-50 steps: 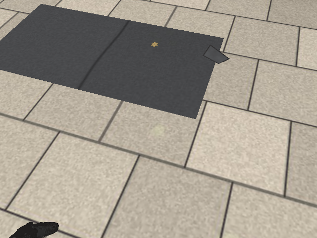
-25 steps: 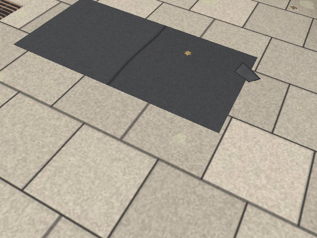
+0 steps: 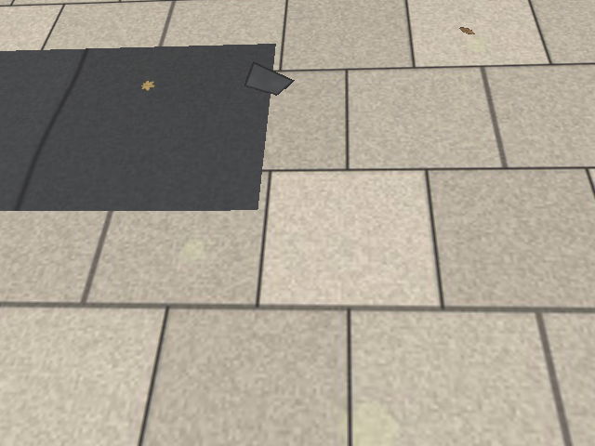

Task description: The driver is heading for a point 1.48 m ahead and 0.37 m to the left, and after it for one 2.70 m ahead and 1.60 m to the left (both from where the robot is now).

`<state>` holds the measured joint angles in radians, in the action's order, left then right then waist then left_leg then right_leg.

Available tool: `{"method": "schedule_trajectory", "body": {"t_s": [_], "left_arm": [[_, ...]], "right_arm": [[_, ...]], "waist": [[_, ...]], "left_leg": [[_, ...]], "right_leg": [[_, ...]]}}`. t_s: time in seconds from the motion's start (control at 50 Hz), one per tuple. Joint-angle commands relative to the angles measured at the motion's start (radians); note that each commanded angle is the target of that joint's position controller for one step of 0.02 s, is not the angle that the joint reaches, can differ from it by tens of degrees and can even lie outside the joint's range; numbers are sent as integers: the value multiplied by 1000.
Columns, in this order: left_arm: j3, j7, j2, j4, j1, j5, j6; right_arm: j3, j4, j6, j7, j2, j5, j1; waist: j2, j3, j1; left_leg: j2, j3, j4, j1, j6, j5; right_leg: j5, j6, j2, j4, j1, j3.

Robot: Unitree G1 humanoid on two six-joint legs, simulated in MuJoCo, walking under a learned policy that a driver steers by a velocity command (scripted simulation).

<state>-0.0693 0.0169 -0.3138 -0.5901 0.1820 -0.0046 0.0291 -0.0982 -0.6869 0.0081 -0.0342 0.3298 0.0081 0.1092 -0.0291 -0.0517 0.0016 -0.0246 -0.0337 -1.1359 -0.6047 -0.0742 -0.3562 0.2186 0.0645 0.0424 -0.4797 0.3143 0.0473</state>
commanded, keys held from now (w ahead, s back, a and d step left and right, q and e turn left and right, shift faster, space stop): q+shift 0.58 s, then shift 0.24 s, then e+shift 0.04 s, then w+e+shift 0.14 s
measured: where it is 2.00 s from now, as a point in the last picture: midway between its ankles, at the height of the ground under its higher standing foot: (330, 325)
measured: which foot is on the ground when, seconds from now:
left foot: up 0.00-0.30, down 0.32-0.78, up 0.80-1.00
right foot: down 0.00-0.32, up 0.34-0.76, down 0.78-1.00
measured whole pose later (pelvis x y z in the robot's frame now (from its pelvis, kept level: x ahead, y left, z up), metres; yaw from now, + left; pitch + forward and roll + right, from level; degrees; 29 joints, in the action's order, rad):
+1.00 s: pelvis +0.10 +0.02 +0.01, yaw +26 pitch +2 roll +2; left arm -0.05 0.02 -0.26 -0.72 0.29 -0.02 0.00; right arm -0.05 -0.64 -0.01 -0.01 0.29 -0.01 0.17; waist -0.01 0.01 -0.04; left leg 0.04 -0.08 -0.77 -0.31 -0.07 -0.50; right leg 0.21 0.04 0.04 -0.42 0.24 0.14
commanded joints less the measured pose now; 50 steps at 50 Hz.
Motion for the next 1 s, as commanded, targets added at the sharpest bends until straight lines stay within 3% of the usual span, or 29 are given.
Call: {"method": "schedule_trajectory", "body": {"t_s": [0.02,0.08,0.12,0.18,0.24,0.28,0.3,0.32,0.34,0.36,0.38,0.4,0.42,0.44,0.46,0.52,0.6,0.72,0.76,0.78,0.8,0.82,0.84,0.86,0.88,0.9,0.92,0.96,1.0], "left_arm": [[-26,15,-125,63,-35,7,-16],[10,11,-42,36,-69,28,-22],[7,-2,-63,7,-53,41,-29],[-21,0,-144,-12,-46,27,-18],[-27,18,-138,-16,-51,9,-3],[-31,28,-129,-10,-79,-1,6],[-34,32,-125,-11,-87,-9,8],[-35,33,-109,-15,-68,-10,4],[-29,29,-72,27,-87,27,-8],[-18,26,-48,69,-214,44,-19],[-20,19,-55,61,-196,31,-27],[-24,14,-61,42,-175,13,-29],[-27,14,-61,28,-165,10,-29],[-32,18,-73,25,-167,15,-28],[-31,14,-59,23,-168,13,-30],[-26,8,-39,10,-160,4,-37],[-27,4,-47,-6,-158,0,-45],[-33,-17,-74,-18,-123,-4,-61],[-36,-23,-71,-32,-79,4,-73],[-39,-20,-102,-21,-76,22,-75],[-44,-15,-163,0,-97,39,-71],[-37,-18,-134,-27,-57,52,-76],[-18,-23,-83,-27,-66,41,-85],[-3,-24,-42,-34,-91,30,-86],[-1,-25,-53,-51,-63,7,-80],[-25,-19,-128,-65,-14,-21,-64],[-35,-6,-166,-68,22,-28,-48],[-34,13,-155,-64,62,-22,-39],[-38,20,-149,-52,59,-28,-41]], "right_arm": [[1,39,-5,0,40,-6,26],[23,19,-2,15,4,-8,37],[21,30,0,23,30,-17,19],[4,71,-1,27,96,-33,-6],[7,79,-6,40,70,-38,38],[8,72,-7,51,51,-41,86],[5,67,-8,53,51,-40,115],[-9,66,-9,48,88,-33,142],[-45,78,-14,33,215,-26,176],[-47,76,-21,36,230,-5,246],[-38,80,-34,36,199,11,251],[-36,86,-40,30,181,-2,193],[-34,97,-34,23,165,-24,141],[-27,110,-23,12,147,-42,102],[-24,117,-9,3,141,-44,88],[-32,127,12,-10,156,-34,101],[-40,144,27,-17,173,-32,79],[-16,156,38,-2,141,-22,43],[-4,160,37,-2,121,-29,15],[8,154,32,-1,83,-12,59],[19,146,23,1,53,11,142],[1,162,17,-6,105,2,103],[-10,141,17,-13,146,-3,94],[-5,125,21,-13,119,1,76],[4,114,26,-8,87,11,87],[3,127,19,0,93,7,56],[5,136,5,9,88,-7,23],[16,146,-33,23,54,-23,-18],[20,128,-76,32,25,-22,-5]], "waist": [[128,186,5],[157,175,-6],[178,125,-31],[174,50,-50],[147,70,-37],[137,95,-9],[129,103,12],[67,116,17],[-189,144,-9],[-285,162,68],[-154,204,69],[-82,184,33],[-34,162,13],[-29,156,2],[-49,158,-6],[-72,169,0],[-114,174,6],[-170,163,25],[-148,142,-11],[-60,156,9],[181,144,70],[283,118,43],[194,109,32],[152,111,38],[152,134,40],[194,98,3],[218,62,-14],[230,42,-26],[224,49,-9]], "left_leg": [[-12,-8,96,12,-19,70],[-61,-3,296,162,-16,115],[-54,20,360,227,-3,92],[-30,45,367,144,25,-30],[-28,58,389,110,46,-72],[-10,88,489,170,69,-5],[3,93,592,232,90,106],[-17,9,682,321,130,304],[-207,-309,707,484,242,714],[-334,-556,758,613,425,899],[-333,-515,760,656,439,833],[-273,-432,744,650,386,782],[-226,-375,739,629,339,741],[-199,-345,745,607,312,707],[-167,-330,748,572,302,708],[-126,-336,741,572,293,672],[-110,-385,714,525,272,572],[-111,-455,650,463,259,587],[-67,-453,625,410,213,442],[-13,-408,559,358,164,250],[132,-268,385,249,99,-150],[149,-215,227,157,41,-350],[100,-227,125,167,12,-307],[74,-219,127,189,-8,-245],[43,-146,168,179,-25,-193],[53,-78,172,116,-31,-160],[58,-41,208,101,-27,-146],[72,-15,346,162,-5,-149],[91,-14,548,294,32,-131]], "right_leg": [[-436,163,-231,114,-182,169],[-302,146,-222,135,-126,110],[-211,157,-238,155,-80,112],[-236,185,-300,134,-128,162],[-439,189,-351,71,-232,173],[-500,156,-340,17,-248,126],[-476,117,-315,-27,-229,82],[-357,48,-251,-131,-171,16],[-90,-61,-102,-397,53,-119],[443,-112,64,-605,319,-46],[464,-111,29,-733,372,52],[379,-109,6,-762,392,72],[307,-115,-8,-727,409,70],[248,-125,-24,-682,393,75],[206,-138,-11,-660,352,62],[144,-162,24,-508,314,52],[98,-171,39,-329,232,62],[87,-130,9,-146,68,31],[-121,-94,-11,72,-70,22],[-258,-56,-121,109,-161,136],[-529,51,-297,120,-218,333],[-524,221,-421,158,-165,522],[-410,236,-398,163,-132,503],[-299,186,-328,159,-120,423],[13,140,-261,196,-151,381],[250,137,-242,244,-171,415],[363,134,-226,283,-151,434],[394,125,-198,313,-120,431],[349,118,-158,304,-81,407]]}}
